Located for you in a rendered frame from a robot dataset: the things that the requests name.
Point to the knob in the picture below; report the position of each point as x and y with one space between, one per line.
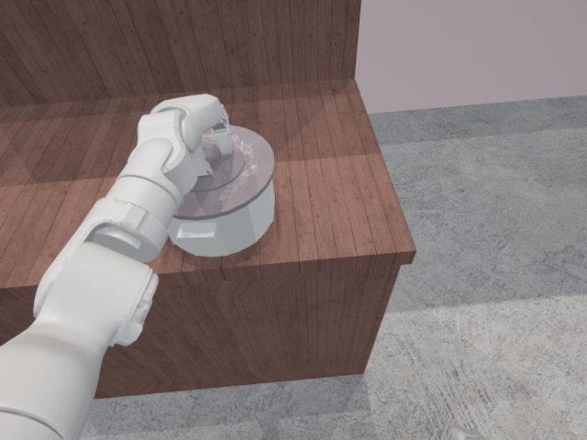
212 154

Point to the lid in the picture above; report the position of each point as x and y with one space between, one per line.
239 179

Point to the table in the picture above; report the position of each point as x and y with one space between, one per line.
306 301

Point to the robot left forearm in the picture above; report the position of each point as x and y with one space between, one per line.
134 216

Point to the pot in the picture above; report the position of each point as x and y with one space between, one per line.
226 234

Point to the robot left hand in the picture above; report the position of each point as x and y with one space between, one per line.
212 115

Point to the robot left upper arm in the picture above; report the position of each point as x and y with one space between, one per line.
49 372

